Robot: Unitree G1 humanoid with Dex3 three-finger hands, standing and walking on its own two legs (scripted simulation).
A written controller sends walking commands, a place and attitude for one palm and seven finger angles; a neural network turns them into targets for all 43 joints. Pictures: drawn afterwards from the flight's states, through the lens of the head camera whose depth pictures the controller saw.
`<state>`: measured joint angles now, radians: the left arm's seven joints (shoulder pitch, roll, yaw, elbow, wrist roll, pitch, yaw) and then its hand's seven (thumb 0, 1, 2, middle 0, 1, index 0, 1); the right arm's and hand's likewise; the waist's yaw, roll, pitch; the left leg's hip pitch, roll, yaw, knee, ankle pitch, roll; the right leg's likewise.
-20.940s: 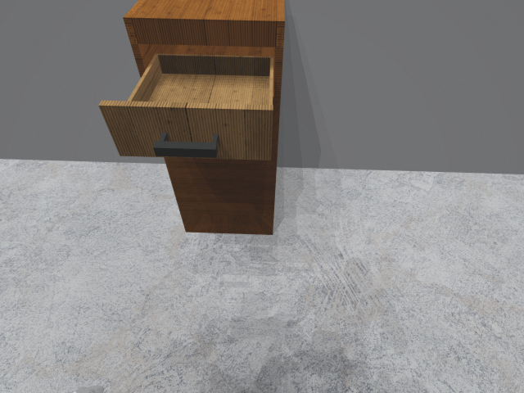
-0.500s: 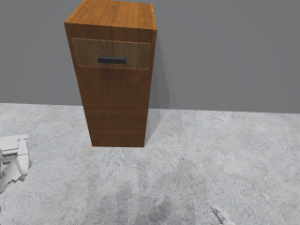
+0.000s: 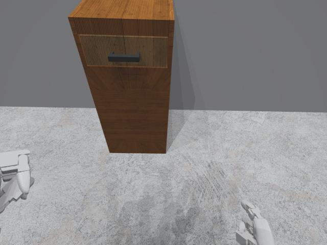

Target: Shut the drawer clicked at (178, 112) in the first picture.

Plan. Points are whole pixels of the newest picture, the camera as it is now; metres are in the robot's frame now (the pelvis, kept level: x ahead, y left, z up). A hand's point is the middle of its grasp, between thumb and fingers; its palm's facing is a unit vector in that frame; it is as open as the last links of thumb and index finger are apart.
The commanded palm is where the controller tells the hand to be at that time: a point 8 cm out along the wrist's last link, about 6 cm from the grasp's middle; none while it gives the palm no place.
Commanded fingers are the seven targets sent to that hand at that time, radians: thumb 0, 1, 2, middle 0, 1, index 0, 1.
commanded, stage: stop stepping back and stand still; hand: left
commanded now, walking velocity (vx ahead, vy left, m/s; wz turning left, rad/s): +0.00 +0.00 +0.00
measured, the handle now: (124, 55) +0.83 +0.22 +0.04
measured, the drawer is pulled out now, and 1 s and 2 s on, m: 0.00 0.00 0.00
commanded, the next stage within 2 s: let the arm hang, fingers relaxed in 0.04 s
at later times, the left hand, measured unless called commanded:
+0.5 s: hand out of the picture -0.01 +0.21 -0.18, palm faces +0.07 -0.97 -0.21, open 3.4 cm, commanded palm none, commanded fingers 0.00 0.90 0.90 -0.64 -0.78 -0.64 -0.78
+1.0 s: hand out of the picture -0.02 +0.19 -0.17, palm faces +0.07 -0.98 -0.21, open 7.2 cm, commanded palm none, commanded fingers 0.00 0.90 0.90 -0.20 -0.30 -0.20 -0.30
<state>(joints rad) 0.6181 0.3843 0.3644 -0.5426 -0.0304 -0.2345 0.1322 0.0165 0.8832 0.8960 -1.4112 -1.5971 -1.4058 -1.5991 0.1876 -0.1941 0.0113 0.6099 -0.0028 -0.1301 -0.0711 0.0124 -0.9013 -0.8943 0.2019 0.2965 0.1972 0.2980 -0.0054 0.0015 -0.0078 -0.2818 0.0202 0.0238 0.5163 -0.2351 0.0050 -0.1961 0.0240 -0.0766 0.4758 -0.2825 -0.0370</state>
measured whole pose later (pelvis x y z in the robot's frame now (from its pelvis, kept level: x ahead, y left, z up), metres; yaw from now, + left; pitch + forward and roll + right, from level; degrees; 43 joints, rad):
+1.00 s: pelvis -0.01 +0.01 +0.00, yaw +2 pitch -2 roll +0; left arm 0.27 0.16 0.00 1.14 0.01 0.00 0.02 0.01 0.90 0.90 -0.23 -0.33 -0.23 -0.34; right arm 0.26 -0.15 -0.01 1.14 -0.02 0.02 -0.03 0.01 -0.92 -0.89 0.20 0.30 0.20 0.30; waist 0.00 0.02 0.04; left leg -0.22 -0.03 0.00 0.41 -0.16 0.03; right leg -0.15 -0.02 -0.10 0.44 -0.25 -0.02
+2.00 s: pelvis +0.01 -0.01 +0.01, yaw +1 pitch -2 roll +0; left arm 0.23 0.17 0.01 1.15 0.01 -0.01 0.02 0.01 0.90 0.90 -0.21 -0.30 -0.20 -0.30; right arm 0.22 -0.17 -0.01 1.15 -0.02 0.01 -0.04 0.00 -0.91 -0.89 0.20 0.30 0.20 0.30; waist 0.00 0.02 0.06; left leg -0.17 0.01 0.00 0.39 -0.18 -0.01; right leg -0.09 0.03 -0.10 0.37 -0.25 -0.05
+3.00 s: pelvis +0.01 -0.01 +0.01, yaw +1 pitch -2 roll +0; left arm 0.21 0.21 0.02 1.15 0.01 -0.01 0.02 0.01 0.90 0.90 -0.21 -0.30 -0.20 -0.30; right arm 0.20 -0.21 -0.01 1.15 -0.02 0.00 -0.03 0.00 -0.90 -0.89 0.20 0.30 0.20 0.30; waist 0.00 0.02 0.06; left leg -0.15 0.02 0.01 0.36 -0.17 -0.01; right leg -0.07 0.03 -0.09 0.34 -0.24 -0.05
